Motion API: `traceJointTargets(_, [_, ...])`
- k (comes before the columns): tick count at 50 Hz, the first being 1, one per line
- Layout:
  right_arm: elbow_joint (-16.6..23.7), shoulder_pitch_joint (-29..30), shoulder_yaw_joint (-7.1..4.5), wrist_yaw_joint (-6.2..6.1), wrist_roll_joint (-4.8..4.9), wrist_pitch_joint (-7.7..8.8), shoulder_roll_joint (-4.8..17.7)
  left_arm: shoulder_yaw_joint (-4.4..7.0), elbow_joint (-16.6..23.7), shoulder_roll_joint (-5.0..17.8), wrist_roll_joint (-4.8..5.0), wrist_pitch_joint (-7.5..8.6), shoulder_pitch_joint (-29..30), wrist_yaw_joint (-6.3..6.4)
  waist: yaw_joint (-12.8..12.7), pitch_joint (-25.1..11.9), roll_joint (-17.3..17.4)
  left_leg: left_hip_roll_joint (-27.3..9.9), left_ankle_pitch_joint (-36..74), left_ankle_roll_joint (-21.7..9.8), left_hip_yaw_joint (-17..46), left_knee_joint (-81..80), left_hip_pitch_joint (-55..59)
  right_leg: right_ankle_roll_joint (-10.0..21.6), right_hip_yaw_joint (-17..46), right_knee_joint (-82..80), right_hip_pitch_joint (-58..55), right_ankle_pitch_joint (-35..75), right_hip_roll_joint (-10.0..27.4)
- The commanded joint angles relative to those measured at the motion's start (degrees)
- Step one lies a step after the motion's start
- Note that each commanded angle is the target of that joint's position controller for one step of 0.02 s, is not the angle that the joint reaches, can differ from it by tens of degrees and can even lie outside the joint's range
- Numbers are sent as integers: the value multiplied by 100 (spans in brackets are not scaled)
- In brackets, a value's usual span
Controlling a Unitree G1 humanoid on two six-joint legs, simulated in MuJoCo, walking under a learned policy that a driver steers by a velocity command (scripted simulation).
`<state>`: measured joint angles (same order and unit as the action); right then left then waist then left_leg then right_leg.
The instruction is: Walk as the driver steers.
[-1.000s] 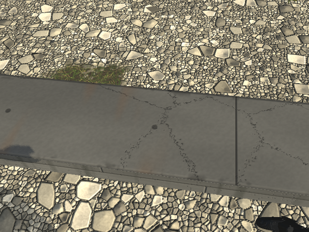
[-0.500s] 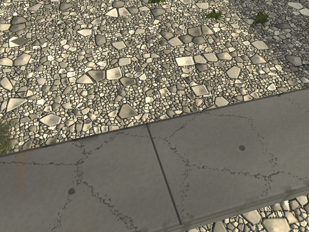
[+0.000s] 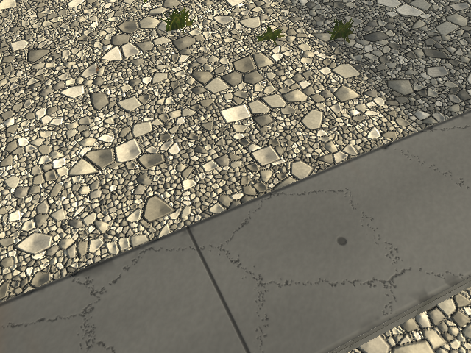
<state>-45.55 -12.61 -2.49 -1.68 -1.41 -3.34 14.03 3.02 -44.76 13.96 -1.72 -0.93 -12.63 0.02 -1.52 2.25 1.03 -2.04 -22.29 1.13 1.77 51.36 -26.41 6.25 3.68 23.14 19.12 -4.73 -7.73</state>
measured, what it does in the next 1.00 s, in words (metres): walks ahead: left foot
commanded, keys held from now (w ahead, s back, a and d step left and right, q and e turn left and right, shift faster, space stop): no key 0.24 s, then w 0.28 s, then w+q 0.30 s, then q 0.18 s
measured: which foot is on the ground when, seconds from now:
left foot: up 0.00-0.12, down 0.14-0.54, up 0.56-1.00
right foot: down 0.00-1.00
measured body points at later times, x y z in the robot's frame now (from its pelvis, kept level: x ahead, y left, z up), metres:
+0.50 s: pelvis +0.04 +0.02 +0.00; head +0.03 +0.01 +0.45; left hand +0.11 +0.27 -0.13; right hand +0.08 -0.24 -0.14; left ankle -0.02 +0.12 -0.74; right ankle +0.05 -0.07 -0.74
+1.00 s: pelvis +0.25 +0.04 -0.01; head +0.30 +0.04 +0.44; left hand +0.12 +0.25 -0.14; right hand +0.51 -0.09 -0.10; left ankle +0.41 +0.13 -0.60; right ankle +0.06 -0.08 -0.73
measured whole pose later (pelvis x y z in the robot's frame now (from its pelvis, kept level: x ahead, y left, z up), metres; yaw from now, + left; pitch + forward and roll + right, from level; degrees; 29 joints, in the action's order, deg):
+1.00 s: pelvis +0.25 +0.04 -0.01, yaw +10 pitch +3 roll +1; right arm -36.5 1.3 1.8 0.6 -1.3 -0.9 7.1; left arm -0.9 -61.1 8.5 0.0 4.4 -28.0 2.0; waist -0.4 2.5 0.8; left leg 0.0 -22.0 -8.6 -10.4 72.4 -57.1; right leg 0.5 -12.5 13.4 -9.1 -20.6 1.9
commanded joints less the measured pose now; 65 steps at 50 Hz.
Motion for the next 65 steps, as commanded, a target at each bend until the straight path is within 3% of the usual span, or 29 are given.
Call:
traceJointTargets(1, [238, -282, -80, -51, 68, 59, 382, 158, 207, 736, -44, 19, -99, 22, -22, -481, -826, 229, -304, -123, -177, -618, 616, 612, 1663, -975, -361, -950, 1579])
traceJointTargets(5, [66, -754, -33, -115, 130, 160, 257, 102, 32, 685, 63, -60, -126, 86, 207, -391, -640, 415, 257, -411, -326, -2770, 1613, 374, 1815, -688, -391, -661, 1543])
traceJointTargets(6, [47, -758, -24, -133, 69, 231, 318, 67, -6, 580, 93, -47, -230, 115, 165, -368, -421, 156, 738, -500, -13, -3365, 2049, 103, 1749, -563, -115, -828, 1392])
traceJointTargets(8, [228, -229, -54, -93, -59, 337, 786, 8, 22, 327, 187, 28, -216, 110, -80, -66, 793, -1555, 1279, -1133, 1775, -3950, 1475, -376, 477, 293, 230, -1376, 298])
traceJointTargets(9, [254, 157, 15, -54, -52, 401, 507, 22, -70, 421, 70, 36, -111, 84, -123, 55, 720, -1623, 1826, -1263, 1509, -3896, 793, -382, 283, 843, -515, -1433, 450])
traceJointTargets(12, [119, 196, 63, -68, 18, 487, 487, 0, -219, 353, 40, 42, -43, 31, -165, 7, 720, -860, 1956, -738, 719, -3565, 1064, -363, 274, 302, -910, -376, 557])
traceJointTargets(16, [-152, -507, 11, 7, 33, 469, 597, -46, -552, 360, 74, 109, -80, 77, 205, 35, 496, -417, -541, -603, 802, -3893, 1422, -392, 287, 236, -808, -790, 571])
traceJointTargets(21, [-248, -621, -154, 61, 36, 446, 785, -59, -475, 229, -56, 281, 267, -39, 301, 783, 460, -1340, -1714, -1338, 1732, -4371, 1582, -244, -429, 1155, 459, -1536, 669])
traceJointTargets(25, [-197, -189, -185, 163, 62, 577, 704, -31, -758, 195, 25, 484, -449, -70, -139, 532, 270, -892, -253, -1154, 978, -3725, 1090, -46, -546, 157, -1053, -1216, 575])
traceJointTargets(26, [-109, 32, -132, 189, 32, 610, 503, 35, -938, 406, 17, 537, -999, -30, -390, 347, -100, -544, 347, -966, 523, -2969, 648, 64, 29, -170, -1772, -1353, 838])
traceJointTargets(27, [77, 192, -33, 249, 65, 662, 154, 186, -1087, 925, 2, 569, -1574, 35, -527, 187, -1276, 253, 370, -660, -294, -1458, -299, 445, 1665, -941, -2508, -2160, 1782])
traceJointTargets(28, [116, 144, -69, 229, 35, 641, 286, 272, -1274, 1160, -25, 525, -2139, 34, -667, 78, -1761, 596, -729, -599, -599, -10, -1226, 870, 2912, -1315, -3012, -1703, 2665])
traceJointTargets(29, [-20, 87, -135, 198, -27, 584, 462, 177, -1219, 825, -108, 524, -1925, 29, -482, 167, -791, 420, -987, -653, -129, 1180, -1542, 924, 2640, -1103, -2879, -1365, 2740])
traceJointTargets(30, [-123, -55, -115, 232, -4, 585, 334, 132, -1067, 688, -104, 537, -1548, 24, -284, 154, -363, 213, -571, -705, 142, 1566, -1536, 796, 2133, -1104, -2561, -1367, 2602])
traceJointTargets(33, [-155, -27, -106, 375, -49, 555, 249, 10, -980, 395, -32, 614, -1058, 59, -5, 210, -449, -37, 516, -610, 99, 1890, -1459, 356, 1048, -1531, -2053, -1147, 2127])
traceJointTargets(35, [-148, -38, -112, 375, -82, 473, 184, -12, -1133, 356, -12, 667, -1449, 70, -31, 131, -435, -9, 547, -527, -40, 2858, -1918, 439, 638, -1493, -2195, -347, 2149])
traceJointTargets(38, [137, 617, -70, 199, -7, 356, -48, -29, -1389, 359, -91, 704, -2067, 74, -163, 394, -524, 76, -442, -578, -110, 5431, -3880, 727, 509, -1385, -2706, 166, 2542])
traceJointTargets(42, [860, 1727, 137, 54, 12, 334, -357, -173, -1504, 210, -165, 774, -2030, 55, -30, 972, -160, 78, -983, -807, -120, 6027, -5416, 309, -161, -1492, -2198, -479, 2454])
traceJointTargets(45, [1512, 2179, 380, 134, -88, 285, -627, -269, -1655, 177, -60, 702, -1884, 235, 276, 940, -284, -147, -757, -813, -675, 4392, -4539, 63, -949, -1786, -1372, 1114, 2075])
traceJointTargets(47, [1286, 1523, 463, 251, 12, 256, -658, -308, -1334, 265, 173, 635, -1436, 272, 378, 301, -72, 187, 188, -934, -1534, 2381, -1600, 164, -1649, -1759, -412, 3966, 1787])
traceJointTargets(50, [713, -494, 194, 238, 38, 226, -22, 3, -1028, 1247, 302, 574, -1094, 241, 1220, -1366, -1322, 863, 278, -1142, -1403, 1177, 496, 1, -1570, 1020, -1698, 7994, 2111])
traceJointTargets(51, [557, -1057, 70, 285, 39, 294, 294, 103, -847, 1359, 382, 547, -875, 139, 1515, -1701, -1357, 934, 770, -1300, -797, -206, 1365, -255, -1601, 2580, -1660, 7186, 1885])
traceJointTargets(52, [627, -611, -136, 273, 45, 348, 983, -17, -681, 613, 248, 575, -1267, 52, 914, -1850, -185, -191, 2726, -1701, 1613, -1045, 2488, -612, -1345, 4908, -218, -173, 1106])
traceJointTargets(53, [743, -416, -369, 194, 48, 293, 1658, -54, -260, 389, 194, 567, -1623, -48, 494, -2683, 994, -1665, 6488, -2492, 4793, -2034, 3224, -876, -363, 7310, 1216, -2018, 171])
traceJointTargets(54, [813, -237, -396, 104, 166, 278, 1409, -77, -75, 361, 78, 566, -1539, -76, 352, -2936, 443, -1630, 5680, -2421, 4761, -2423, 3094, -710, 308, 7521, 1464, -1407, 483])
traceJointTargets(56, [567, 99, -209, 28, 38, 280, 561, -104, 103, 240, 27, 450, -864, 4, 122, -1126, -415, -1070, 3347, -2000, 3464, -2280, 1373, -609, 55, 7169, 2035, -1203, 760])
traceJointTargets(58, [462, 163, -108, -27, -21, 321, 157, -152, 285, 59, -30, 160, -711, 149, -118, -467, -223, -575, 3092, -1717, 2451, -2384, 221, -580, -13, 7201, 2040, -1378, 849])
traceJointTargets(62, [434, 12, -194, 24, 21, 583, 525, -185, 803, 47, -94, 9, -311, 298, -255, -737, -308, -161, 3585, -1252, 1591, -2594, 172, -573, 80, 6434, 2223, -1033, 1043])
traceJointTargets(65, [801, -27, -226, -104, 74, 408, 663, -142, 957, 149, -45, -137, -47, 258, -33, -922, -41, -51, 4068, -523, 1551, -2790, 798, -941, -232, 5277, 2303, -680, 1059])
Next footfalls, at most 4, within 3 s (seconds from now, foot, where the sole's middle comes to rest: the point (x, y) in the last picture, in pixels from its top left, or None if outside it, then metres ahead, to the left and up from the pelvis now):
0.14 left None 0.02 0.12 -0.77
1.02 left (209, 344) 0.45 0.13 -0.66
1.98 right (250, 286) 0.61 0.03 -0.66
2.36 left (203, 348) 0.44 0.15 -0.66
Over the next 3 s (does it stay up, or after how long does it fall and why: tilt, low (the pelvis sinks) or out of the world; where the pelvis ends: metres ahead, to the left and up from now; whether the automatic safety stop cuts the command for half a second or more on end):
stays up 0.61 0.12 0.12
